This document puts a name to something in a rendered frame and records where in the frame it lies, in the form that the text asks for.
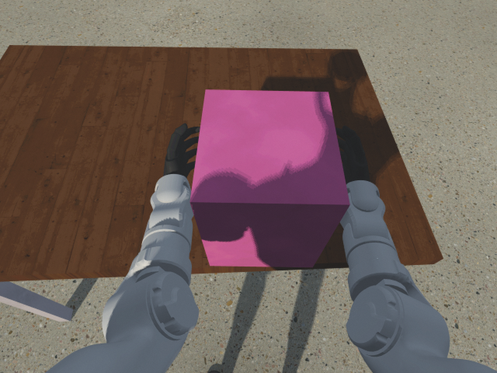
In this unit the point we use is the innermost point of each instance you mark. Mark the carton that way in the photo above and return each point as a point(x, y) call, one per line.
point(268, 187)

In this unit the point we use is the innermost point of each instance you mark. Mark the left robot forearm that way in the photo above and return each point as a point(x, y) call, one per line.
point(168, 236)

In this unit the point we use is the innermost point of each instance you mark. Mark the robot left hand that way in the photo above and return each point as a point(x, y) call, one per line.
point(176, 158)

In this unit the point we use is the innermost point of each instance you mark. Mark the table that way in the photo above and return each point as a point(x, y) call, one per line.
point(84, 132)

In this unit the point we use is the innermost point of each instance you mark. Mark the right robot forearm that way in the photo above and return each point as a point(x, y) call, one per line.
point(369, 248)

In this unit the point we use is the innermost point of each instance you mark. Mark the robot right upper arm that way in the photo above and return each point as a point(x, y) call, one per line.
point(396, 333)

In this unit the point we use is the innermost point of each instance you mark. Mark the robot right hand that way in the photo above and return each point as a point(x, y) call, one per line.
point(354, 160)

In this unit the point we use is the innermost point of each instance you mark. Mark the robot left upper arm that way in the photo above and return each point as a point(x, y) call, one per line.
point(145, 326)

